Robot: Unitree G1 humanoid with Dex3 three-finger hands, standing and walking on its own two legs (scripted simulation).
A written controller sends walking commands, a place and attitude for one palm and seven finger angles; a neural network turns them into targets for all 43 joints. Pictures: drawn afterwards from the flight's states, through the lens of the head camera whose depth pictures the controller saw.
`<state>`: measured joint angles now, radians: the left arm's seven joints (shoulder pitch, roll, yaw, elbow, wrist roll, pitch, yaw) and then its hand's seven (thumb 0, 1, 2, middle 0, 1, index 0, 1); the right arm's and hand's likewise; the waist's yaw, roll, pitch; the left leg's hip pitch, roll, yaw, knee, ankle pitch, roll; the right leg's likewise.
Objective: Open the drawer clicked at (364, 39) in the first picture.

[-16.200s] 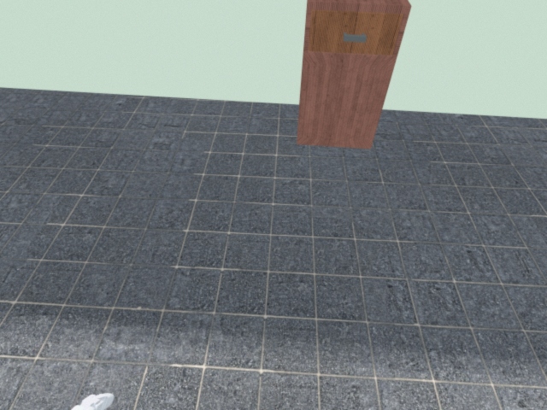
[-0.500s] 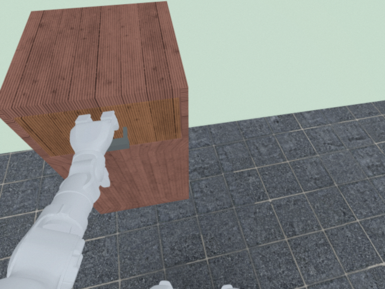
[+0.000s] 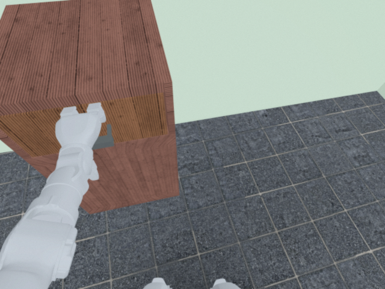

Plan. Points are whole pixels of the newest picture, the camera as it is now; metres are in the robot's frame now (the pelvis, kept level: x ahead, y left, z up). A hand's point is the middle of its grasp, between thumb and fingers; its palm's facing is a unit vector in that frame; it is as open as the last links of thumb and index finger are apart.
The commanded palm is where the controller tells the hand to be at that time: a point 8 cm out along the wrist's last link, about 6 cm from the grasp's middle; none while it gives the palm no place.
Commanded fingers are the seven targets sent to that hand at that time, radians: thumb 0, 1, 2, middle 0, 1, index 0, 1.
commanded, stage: move the hooked fingers above the handle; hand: left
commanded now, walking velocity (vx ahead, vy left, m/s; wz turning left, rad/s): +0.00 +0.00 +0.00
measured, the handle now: (93, 137) +0.51 +0.25 -0.06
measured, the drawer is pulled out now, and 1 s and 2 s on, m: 0.00 0.00 0.00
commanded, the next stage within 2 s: lower the fingers behind the handle in 1.04 s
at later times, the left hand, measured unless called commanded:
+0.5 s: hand (90, 135) +0.47 +0.23 +0.00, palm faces +0.00 -0.03 -1.00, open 13.8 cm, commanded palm +0.44 +0.24 +0.05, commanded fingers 0.00 -0.50 0.30 -0.30 -1.20 -0.30 -1.20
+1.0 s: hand (85, 142) +0.45 +0.24 -0.01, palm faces -0.02 -0.03 -1.00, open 13.9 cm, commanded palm +0.43 +0.24 +0.05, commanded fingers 0.00 -0.50 0.30 -0.30 -1.20 -0.30 -1.20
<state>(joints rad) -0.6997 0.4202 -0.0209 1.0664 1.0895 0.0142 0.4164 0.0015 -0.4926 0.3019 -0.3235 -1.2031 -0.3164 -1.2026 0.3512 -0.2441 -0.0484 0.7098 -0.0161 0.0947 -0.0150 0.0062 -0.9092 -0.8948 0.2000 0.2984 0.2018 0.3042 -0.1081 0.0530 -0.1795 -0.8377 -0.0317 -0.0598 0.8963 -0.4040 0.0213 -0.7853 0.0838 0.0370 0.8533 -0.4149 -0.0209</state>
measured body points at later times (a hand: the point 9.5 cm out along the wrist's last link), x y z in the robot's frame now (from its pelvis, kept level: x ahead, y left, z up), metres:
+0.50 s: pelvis +0.01 +0.00 +0.00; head +0.10 +0.00 +0.44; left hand +0.46 +0.23 +0.05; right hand +0.04 -0.27 -0.13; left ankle +0.00 +0.11 -0.69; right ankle -0.01 -0.11 -0.69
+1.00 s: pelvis +0.00 +0.01 +0.00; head +0.09 +0.01 +0.44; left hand +0.45 +0.24 +0.05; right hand +0.05 -0.26 -0.13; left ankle +0.00 +0.11 -0.69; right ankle -0.01 -0.11 -0.69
